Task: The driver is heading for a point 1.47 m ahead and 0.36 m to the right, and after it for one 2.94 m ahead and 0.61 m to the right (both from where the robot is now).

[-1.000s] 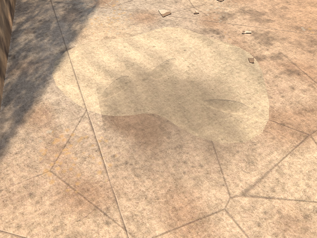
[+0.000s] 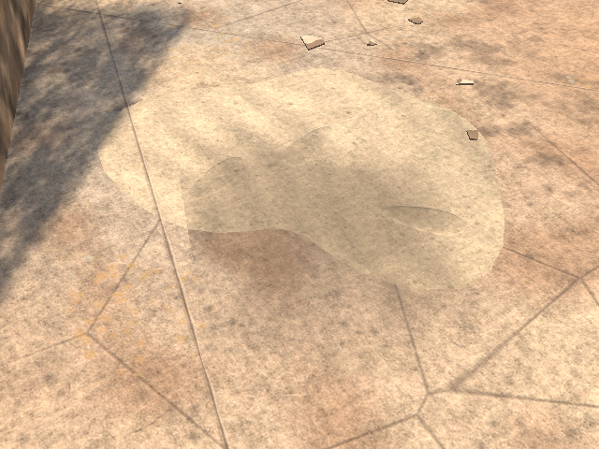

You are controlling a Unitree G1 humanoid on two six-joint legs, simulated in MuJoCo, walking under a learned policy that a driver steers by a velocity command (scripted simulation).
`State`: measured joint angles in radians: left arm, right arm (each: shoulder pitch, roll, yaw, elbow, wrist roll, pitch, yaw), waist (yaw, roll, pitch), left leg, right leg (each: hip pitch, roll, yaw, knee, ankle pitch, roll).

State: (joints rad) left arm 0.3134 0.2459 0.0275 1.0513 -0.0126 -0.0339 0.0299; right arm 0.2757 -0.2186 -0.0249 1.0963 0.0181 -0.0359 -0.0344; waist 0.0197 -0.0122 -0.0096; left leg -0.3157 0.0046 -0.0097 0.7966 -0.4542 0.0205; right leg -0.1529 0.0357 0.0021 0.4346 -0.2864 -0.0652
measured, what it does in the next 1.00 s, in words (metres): walks ahead: left foot, then right foot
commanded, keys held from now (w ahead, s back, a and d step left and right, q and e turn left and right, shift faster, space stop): w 1.00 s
